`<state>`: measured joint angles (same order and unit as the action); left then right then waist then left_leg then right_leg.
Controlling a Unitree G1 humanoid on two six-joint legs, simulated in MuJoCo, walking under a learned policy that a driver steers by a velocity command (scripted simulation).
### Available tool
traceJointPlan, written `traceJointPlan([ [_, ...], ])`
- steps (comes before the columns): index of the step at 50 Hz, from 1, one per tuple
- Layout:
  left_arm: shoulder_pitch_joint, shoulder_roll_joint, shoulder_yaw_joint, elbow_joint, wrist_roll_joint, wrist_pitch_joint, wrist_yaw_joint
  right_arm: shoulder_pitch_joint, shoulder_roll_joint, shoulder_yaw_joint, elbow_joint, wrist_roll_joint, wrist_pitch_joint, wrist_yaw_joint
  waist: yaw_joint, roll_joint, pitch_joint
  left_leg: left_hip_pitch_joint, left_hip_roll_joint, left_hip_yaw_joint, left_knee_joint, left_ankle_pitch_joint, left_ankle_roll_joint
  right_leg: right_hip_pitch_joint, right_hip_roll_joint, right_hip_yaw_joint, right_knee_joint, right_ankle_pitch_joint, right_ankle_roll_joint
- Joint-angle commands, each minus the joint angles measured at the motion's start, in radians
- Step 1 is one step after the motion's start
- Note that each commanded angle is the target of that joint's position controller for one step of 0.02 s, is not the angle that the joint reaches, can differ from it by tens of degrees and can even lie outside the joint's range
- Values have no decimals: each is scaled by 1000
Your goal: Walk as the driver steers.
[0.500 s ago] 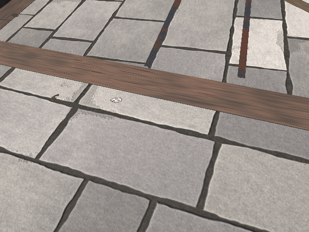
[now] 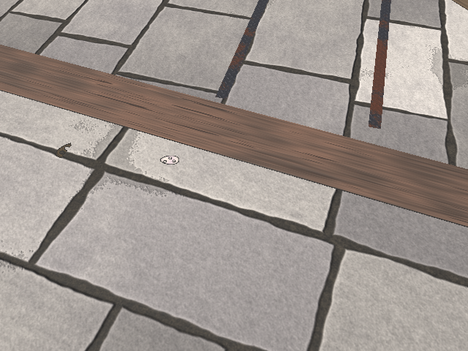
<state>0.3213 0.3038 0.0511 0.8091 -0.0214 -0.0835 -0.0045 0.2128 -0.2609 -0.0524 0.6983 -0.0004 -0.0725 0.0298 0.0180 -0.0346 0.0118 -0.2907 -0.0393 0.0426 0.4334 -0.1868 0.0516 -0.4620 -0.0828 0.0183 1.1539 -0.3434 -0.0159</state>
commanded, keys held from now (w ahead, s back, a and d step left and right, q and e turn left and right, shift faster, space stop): w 0.74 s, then w+e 0.26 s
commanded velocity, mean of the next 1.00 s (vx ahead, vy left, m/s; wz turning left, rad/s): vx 0.50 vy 0.00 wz -0.06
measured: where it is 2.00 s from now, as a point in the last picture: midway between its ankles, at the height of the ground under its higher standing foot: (292, 188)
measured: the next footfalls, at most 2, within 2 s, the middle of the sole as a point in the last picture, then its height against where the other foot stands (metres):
right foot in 0.36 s outside the picture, level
left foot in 0.90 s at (211, 286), level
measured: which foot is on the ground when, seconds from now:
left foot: down 0.00-0.36, up 0.38-0.88, down 0.90-1.00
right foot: up 0.00-0.34, down 0.36-0.90, up 0.92-1.00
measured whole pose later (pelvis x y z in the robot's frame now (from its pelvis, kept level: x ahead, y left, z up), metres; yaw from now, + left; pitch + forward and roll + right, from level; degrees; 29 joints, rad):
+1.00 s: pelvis +0.55 -0.01 -0.01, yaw -5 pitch +2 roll +0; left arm 0.36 0.30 0.06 0.84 -0.03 -0.06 0.00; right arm 0.11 -0.26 -0.05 0.75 0.00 -0.10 0.02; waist 0.03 -0.03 0.03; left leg -0.39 0.01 0.06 0.52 -0.17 0.03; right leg -0.34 -0.01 0.06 1.12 -0.44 -0.02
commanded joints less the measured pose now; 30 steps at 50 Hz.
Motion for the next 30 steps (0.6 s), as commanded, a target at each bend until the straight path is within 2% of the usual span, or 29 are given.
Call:
traceJointPlan([
  [1,1,60,18,-75,6,-2,-4,19,-111,-32,-31,0,-22,-3,2,129,-33,166,264,-294,-271,124,207,-206,-74,43,-26,81,13],
  [3,-46,50,15,-95,16,10,0,25,-130,-37,-11,4,-32,-7,8,104,4,126,259,-236,-301,189,214,-232,-76,35,-110,144,36],
  [5,-119,36,6,-118,21,7,-4,42,-143,-41,6,6,-31,-14,-10,89,29,116,237,-177,-310,216,200,-236,-71,27,-252,265,43],
  [8,-235,19,-6,-146,13,-6,-19,85,-168,-46,29,12,-23,-23,-54,83,51,106,212,-114,-312,206,166,-167,-29,-8,-463,423,33],
  [10,-296,26,-6,-168,6,-10,-29,132,-188,-50,53,22,-18,-24,-78,81,58,151,237,-121,-300,177,158,-150,-13,-9,-532,451,23],
  [12,-333,43,-1,-190,4,-12,-39,157,-196,-53,74,27,-9,-26,-81,82,65,230,271,-132,-268,188,145,-169,-5,3,-583,418,0],
  [14,-335,60,5,-201,7,-14,-46,166,-204,-57,89,28,3,-30,-68,90,56,303,296,-140,-219,252,127,-154,9,-2,-616,343,-26],
  [15,-309,71,10,-198,8,-14,-47,162,-211,-59,93,27,9,-32,-50,102,37,328,297,-136,-177,344,115,-108,26,-17,-626,301,-39],
  [16,-239,92,23,-183,11,-14,-44,147,-218,-59,94,25,16,-35,-5,112,-11,336,276,-115,-82,509,97,1,59,-50,-645,278,-60],
  [17,-92,132,46,-141,13,-12,-35,147,-197,-50,95,19,22,-38,64,100,-107,291,225,-73,102,611,70,209,84,-73,-645,288,-90],
  [18,84,205,66,-112,21,-8,-24,164,-144,-26,73,-5,22,-42,122,-1,-262,97,165,-28,417,367,29,518,-83,109,-601,340,-150],
  [19,121,288,79,-95,27,-6,-30,310,-19,11,56,3,-1,-31,40,-284,-394,-305,-27,-55,776,-321,-37,845,-307,629,-733,94,-323],
  [20,131,183,55,-103,11,-5,-31,245,-124,-9,77,21,-21,-24,94,-190,-400,-424,8,-183,887,-391,-31,852,-299,740,-834,-57,-308],
  [21,64,147,42,-108,13,-6,-26,137,-175,-23,45,44,-31,-20,93,-123,-238,-494,59,-158,901,-314,-21,732,-269,581,-845,-30,-260],
  [22,-1,132,36,-117,18,-4,-24,75,-164,-18,30,37,-35,-24,65,-35,-154,-471,110,-129,853,-222,-18,587,-231,464,-856,75,-236],
  [23,-49,108,29,-120,27,-5,-26,43,-156,-21,26,19,-33,-28,36,-10,-90,-432,140,-119,788,-167,-21,460,-196,379,-880,186,-227],
  [24,-75,86,22,-123,37,-9,-26,64,-147,-24,31,15,-22,-28,-1,-33,-78,-365,166,-129,752,-127,-22,381,-169,324,-908,249,-220],
  [26,-82,83,24,-115,29,-22,-29,101,-111,-18,46,15,0,-30,-29,-44,-72,-309,174,-120,698,-99,-34,312,-152,260,-962,293,-234],
  [28,-72,104,30,-97,23,-29,-24,64,-95,-14,36,7,13,-34,-34,-30,-35,-339,183,-113,623,-43,-52,279,-149,205,-1005,325,-244],
  [30,-50,116,35,-79,22,-26,-14,-6,-88,-11,19,2,12,-34,-18,-14,-6,-384,188,-111,511,67,-66,292,-139,159,-1028,339,-237],
])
